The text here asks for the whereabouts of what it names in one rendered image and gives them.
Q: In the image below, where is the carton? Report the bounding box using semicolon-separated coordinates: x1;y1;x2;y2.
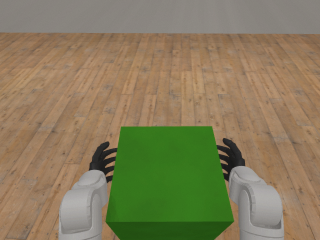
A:
105;126;234;240

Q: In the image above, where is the right robot forearm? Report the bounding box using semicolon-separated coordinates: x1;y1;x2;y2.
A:
228;166;285;240

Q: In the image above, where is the left robot forearm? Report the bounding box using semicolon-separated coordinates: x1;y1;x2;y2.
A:
58;170;108;240

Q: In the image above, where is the robot right hand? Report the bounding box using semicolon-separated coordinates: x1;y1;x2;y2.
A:
216;138;246;182

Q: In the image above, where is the robot left hand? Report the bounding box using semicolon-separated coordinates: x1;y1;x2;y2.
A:
88;141;118;183

